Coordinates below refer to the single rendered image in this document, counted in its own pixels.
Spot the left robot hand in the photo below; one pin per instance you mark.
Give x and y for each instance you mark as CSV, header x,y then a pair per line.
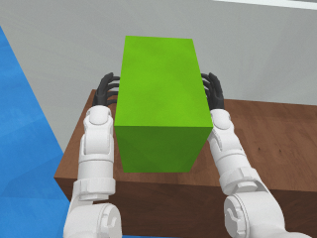
x,y
101,94

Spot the robot left upper arm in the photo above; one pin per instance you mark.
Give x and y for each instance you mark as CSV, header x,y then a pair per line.
x,y
102,220

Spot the right robot forearm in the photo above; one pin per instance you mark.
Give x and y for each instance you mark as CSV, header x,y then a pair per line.
x,y
235,171

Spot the carton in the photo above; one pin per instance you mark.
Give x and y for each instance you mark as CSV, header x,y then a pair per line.
x,y
162,118

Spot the right robot hand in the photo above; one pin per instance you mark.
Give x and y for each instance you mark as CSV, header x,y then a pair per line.
x,y
214,92

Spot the left robot forearm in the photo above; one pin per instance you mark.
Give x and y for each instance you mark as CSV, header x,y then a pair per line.
x,y
96,158

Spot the robot right upper arm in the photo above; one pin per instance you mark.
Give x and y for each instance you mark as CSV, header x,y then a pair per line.
x,y
255,214

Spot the pedestal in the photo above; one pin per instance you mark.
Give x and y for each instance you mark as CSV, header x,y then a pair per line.
x,y
280,142

